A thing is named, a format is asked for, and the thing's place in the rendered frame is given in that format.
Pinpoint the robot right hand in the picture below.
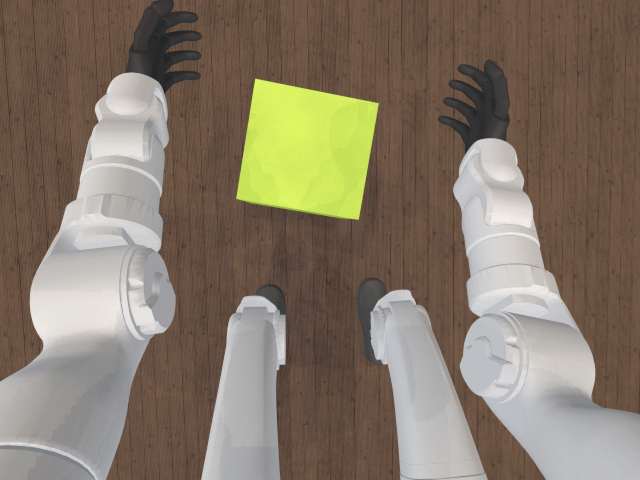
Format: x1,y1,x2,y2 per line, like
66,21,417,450
438,59,510,154

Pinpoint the carton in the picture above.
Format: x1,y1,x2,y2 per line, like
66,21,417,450
236,79,379,220

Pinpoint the left robot shin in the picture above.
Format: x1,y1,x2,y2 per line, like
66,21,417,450
227,296,277,337

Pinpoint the robot left upper arm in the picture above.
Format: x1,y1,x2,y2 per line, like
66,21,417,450
0,244,176,480

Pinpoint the robot left forearm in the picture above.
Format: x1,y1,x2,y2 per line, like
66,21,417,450
30,73,169,339

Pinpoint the robot right upper arm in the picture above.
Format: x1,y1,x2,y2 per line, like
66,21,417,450
460,311,640,480

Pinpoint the robot right forearm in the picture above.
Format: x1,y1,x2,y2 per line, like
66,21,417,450
453,138,595,382

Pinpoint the left robot foot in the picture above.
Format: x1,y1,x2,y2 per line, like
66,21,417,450
255,284,286,371

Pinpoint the robot left hand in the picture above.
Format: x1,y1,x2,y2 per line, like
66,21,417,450
125,0,202,94

